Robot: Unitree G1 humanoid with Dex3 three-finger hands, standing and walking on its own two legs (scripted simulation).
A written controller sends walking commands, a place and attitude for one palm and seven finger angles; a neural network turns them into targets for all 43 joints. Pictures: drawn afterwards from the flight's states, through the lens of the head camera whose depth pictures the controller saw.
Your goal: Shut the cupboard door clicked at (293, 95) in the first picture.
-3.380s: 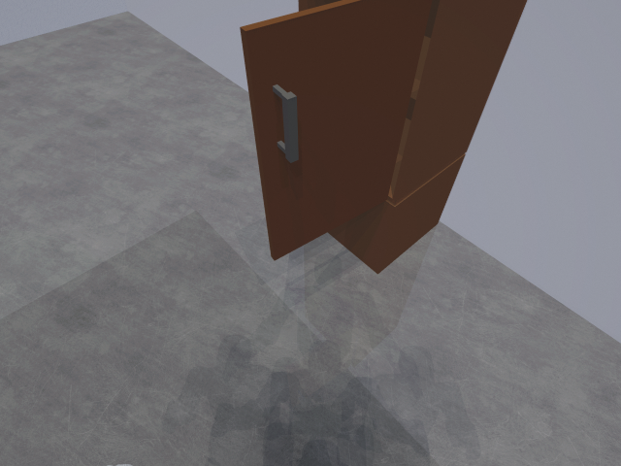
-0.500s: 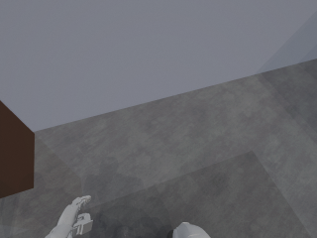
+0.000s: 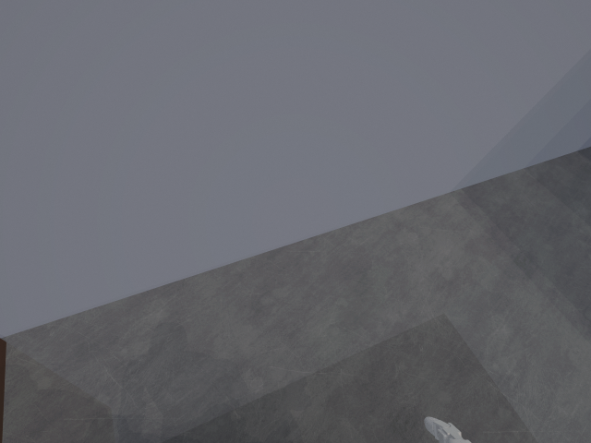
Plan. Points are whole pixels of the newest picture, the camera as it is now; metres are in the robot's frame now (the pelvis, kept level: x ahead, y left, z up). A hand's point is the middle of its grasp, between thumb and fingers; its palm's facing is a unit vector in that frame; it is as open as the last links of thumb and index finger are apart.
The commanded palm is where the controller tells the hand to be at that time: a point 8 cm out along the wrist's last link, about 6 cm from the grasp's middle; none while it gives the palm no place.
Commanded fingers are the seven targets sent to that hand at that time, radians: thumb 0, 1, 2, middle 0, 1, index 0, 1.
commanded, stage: walk to a spot facing it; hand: left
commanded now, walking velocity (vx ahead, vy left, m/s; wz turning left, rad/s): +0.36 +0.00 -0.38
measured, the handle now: out of the picture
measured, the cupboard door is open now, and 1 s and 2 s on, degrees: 83 83 83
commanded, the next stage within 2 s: turn to face it in 0.24 s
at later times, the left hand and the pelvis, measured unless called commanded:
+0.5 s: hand (255, 302) +0.37 +0.10 -0.16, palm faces -0.19 -0.96 -0.22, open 7.4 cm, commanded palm none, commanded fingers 0.00 0.90 0.90 -0.20 -0.30 -0.20 -0.30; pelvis +0.22 -0.06 +0.00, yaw -8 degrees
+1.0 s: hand (248, 279) +0.42 +0.12 -0.15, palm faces +0.18 -0.94 -0.31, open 7.4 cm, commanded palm none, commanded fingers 0.00 0.90 0.90 -0.20 -0.30 -0.20 -0.30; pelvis +0.35 -0.11 +0.00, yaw +9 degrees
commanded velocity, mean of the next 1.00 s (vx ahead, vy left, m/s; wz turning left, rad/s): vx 0.08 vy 0.00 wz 0.25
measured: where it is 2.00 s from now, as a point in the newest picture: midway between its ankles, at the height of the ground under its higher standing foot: (338, 373)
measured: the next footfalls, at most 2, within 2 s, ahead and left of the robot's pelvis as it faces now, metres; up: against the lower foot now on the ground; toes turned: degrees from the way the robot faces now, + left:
right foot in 0.34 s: +0.28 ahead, -0.16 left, +0.00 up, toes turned -16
left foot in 0.68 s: +0.39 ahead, +0.05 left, +0.00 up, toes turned +6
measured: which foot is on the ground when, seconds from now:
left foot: down 0.00-0.34, up 0.36-0.66, down 0.68-0.98, up 1.00-1.00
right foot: up 0.00-0.32, down 0.34-0.70, up 0.72-0.96, down 0.98-1.00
